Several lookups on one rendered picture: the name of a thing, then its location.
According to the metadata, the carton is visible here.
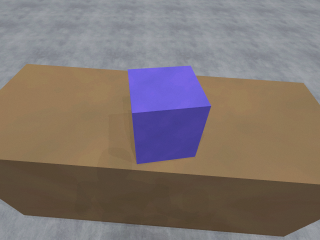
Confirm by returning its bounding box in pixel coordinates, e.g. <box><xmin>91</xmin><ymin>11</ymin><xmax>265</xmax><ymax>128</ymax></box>
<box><xmin>127</xmin><ymin>65</ymin><xmax>211</xmax><ymax>164</ymax></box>

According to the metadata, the pedestal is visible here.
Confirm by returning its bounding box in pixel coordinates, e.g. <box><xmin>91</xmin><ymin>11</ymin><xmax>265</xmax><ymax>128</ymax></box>
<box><xmin>0</xmin><ymin>64</ymin><xmax>320</xmax><ymax>237</ymax></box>

